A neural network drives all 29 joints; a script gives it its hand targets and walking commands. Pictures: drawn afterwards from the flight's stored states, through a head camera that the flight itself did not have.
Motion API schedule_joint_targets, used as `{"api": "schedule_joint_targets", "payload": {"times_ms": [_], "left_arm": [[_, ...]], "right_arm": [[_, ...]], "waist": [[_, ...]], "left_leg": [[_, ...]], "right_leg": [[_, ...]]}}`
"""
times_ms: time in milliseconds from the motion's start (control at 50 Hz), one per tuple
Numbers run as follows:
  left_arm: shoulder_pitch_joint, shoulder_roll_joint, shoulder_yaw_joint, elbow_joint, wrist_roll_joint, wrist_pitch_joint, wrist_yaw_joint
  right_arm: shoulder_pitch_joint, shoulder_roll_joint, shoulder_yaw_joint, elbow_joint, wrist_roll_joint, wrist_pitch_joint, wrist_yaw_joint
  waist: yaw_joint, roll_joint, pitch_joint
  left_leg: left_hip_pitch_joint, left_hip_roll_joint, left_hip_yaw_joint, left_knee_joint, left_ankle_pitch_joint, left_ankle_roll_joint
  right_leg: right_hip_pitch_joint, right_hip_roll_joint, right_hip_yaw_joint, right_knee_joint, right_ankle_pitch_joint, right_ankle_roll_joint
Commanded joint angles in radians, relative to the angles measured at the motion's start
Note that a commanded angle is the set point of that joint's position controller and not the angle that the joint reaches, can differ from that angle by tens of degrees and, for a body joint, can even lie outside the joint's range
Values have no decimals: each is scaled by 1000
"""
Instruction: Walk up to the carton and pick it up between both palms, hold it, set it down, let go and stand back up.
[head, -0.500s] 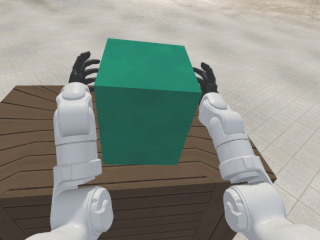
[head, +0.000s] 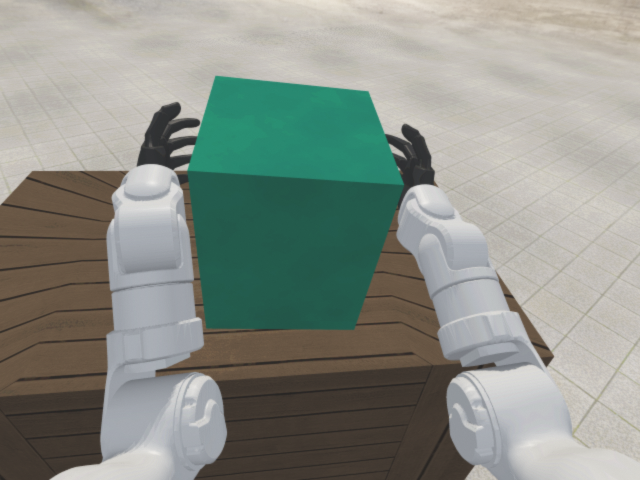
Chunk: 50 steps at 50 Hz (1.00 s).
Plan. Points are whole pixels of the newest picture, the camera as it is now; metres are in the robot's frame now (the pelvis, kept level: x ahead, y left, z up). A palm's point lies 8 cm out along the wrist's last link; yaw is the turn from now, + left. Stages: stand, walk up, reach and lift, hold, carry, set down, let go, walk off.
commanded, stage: set down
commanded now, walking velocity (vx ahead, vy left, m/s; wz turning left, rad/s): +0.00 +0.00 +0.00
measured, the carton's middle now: (288, 208) +0.41 +0.01 +0.18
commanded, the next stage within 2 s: none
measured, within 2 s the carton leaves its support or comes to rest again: neither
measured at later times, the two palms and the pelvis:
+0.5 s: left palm (175, 195) +0.40 +0.15 +0.21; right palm (414, 183) +0.38 -0.14 +0.24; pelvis +0.01 +0.00 +0.00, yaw +0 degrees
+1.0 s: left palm (193, 200) +0.43 +0.14 +0.19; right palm (413, 203) +0.40 -0.15 +0.19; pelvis +0.02 +0.00 +0.00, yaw +0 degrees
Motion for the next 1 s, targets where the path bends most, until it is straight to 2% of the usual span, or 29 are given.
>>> {"api": "schedule_joint_targets", "payload": {"times_ms": [0,80,140,160,240,340,360,380,400,420,440,500,540,620,720,740,780,800,820,840,860,880,940,960,980], "left_arm": [[-597,-519,-443,-6,-210,-56,-152],[-612,-533,-431,36,-193,-96,-152],[-623,-505,-360,72,-148,-134,-170],[-618,-498,-341,79,-135,-147,-175],[-649,-462,-263,105,-74,-226,-197],[-631,-420,-209,254,-32,-330,-223],[-623,-419,-203,281,-29,-347,-221],[-651,-432,-229,257,-38,-370,-216],[-664,-432,-225,294,-35,-390,-214],[-670,-425,-214,319,-29,-402,-211],[-676,-433,-218,311,-33,-421,-202],[-750,-461,-265,279,-69,-474,-179],[-765,-490,-315,256,-97,-509,-159],[-657,-488,-314,303,-95,-526,-147],[-583,-442,-269,325,-66,-508,-164],[-576,-446,-277,307,-71,-508,-163],[-594,-449,-277,322,-78,-513,-165],[-586,-443,-273,324,-72,-512,-164],[-609,-452,-286,311,-79,-519,-163],[-604,-446,-291,305,-87,-521,-162],[-624,-459,-302,294,-91,-530,-158],[-624,-450,-306,302,-100,-537,-158],[-605,-444,-273,365,-79,-544,-163],[-607,-438,-263,398,-73,-542,-162],[-610,-434,-243,413,-63,-544,-166]], "right_arm": [[-814,466,392,-284,88,-46,146],[-822,474,358,-233,37,-83,162],[-799,460,282,-150,-36,-132,175],[-795,460,275,-140,-50,-154,181],[-792,473,164,-96,-148,-261,199],[-669,484,36,34,-284,-383,223],[-642,482,20,69,-302,-398,224],[-619,491,24,79,-312,-417,228],[-592,485,6,127,-333,-425,228],[-581,480,-7,161,-344,-432,230],[-596,490,-8,141,-340,-449,231],[-610,511,4,155,-347,-499,230],[-623,540,51,132,-330,-533,227],[-578,539,94,133,-319,-559,218],[-530,514,134,143,-290,-552,197],[-523,512,141,131,-290,-551,194],[-550,507,132,128,-289,-553,191],[-533,512,140,141,-285,-551,191],[-537,512,138,136,-294,-557,193],[-545,518,151,113,-289,-560,193],[-536,517,136,134,-299,-562,193],[-521,523,144,145,-298,-558,192],[-539,529,116,148,-317,-562,194],[-533,517,90,177,-330,-557,197],[-534,510,78,187,-339,-561,199]], "waist": [[-5,122,-318],[-3,100,-354],[-13,86,-311],[-4,78,-301],[-2,73,-268],[-13,22,-166],[-15,18,-152],[-22,36,-165],[-35,35,-134],[-34,34,-108],[-25,48,-148],[-33,76,-238],[-22,91,-328],[-8,64,-360],[1,25,-268],[-2,22,-277],[-12,30,-267],[-3,27,-263],[-9,39,-287],[-2,37,-306],[-18,46,-316],[-17,44,-314],[-6,39,-280],[-10,42,-248],[-1,42,-233]], "left_leg": [[97,-87,44,-22,221,-40],[98,-86,44,-29,188,-36],[80,-88,52,-56,114,-20],[82,-86,55,-64,109,-15],[55,-90,76,-96,28,6],[-15,-80,110,-139,-98,28],[-16,-76,112,-140,-103,29],[-9,-79,118,-136,-82,23],[-6,-81,119,-133,-90,21],[-17,-80,119,-138,-105,23],[-13,-80,121,-134,-83,19],[64,-82,128,-94,35,-8],[134,-79,124,-61,149,-24],[163,-77,121,-37,251,-29],[110,-89,122,-47,224,-12],[121,-86,120,-43,254,-16],[121,-87,115,-44,243,-21],[126,-85,116,-46,247,-19],[127,-86,116,-43,248,-23],[130,-87,117,-40,260,-23],[148,-85,111,-38,277,-27],[148,-85,112,-35,280,-30],[104,-88,119,-57,190,-17],[101,-84,118,-64,170,-18],[88,-84,123,-75,133,-13]], "right_leg": [[85,120,-99,-21,42,-6],[102,114,-102,-20,40,-9],[118,100,-106,-33,8,-15],[132,100,-107,-31,7,-15],[165,80,-117,-34,-29,-10],[191,62,-122,-42,-117,6],[198,64,-126,-42,-115,8],[204,64,-124,-34,-91,9],[196,66,-127,-34,-92,9],[195,63,-127,-35,-102,9],[209,63,-124,-32,-81,9],[200,69,-132,-21,8,8],[193,77,-132,-14,79,11],[232,76,-130,-12,199,24],[296,65,-113,0,317,43],[290,67,-119,4,346,45],[281,66,-122,1,328,44],[275,65,-120,-1,325,43],[272,67,-125,1,318,40],[283,62,-117,9,362,44],[271,67,-126,8,354,41],[269,64,-122,8,371,42],[267,55,-113,-1,324,46],[240,58,-118,-8,278,40],[233,57,-118,-15,236,37]]}}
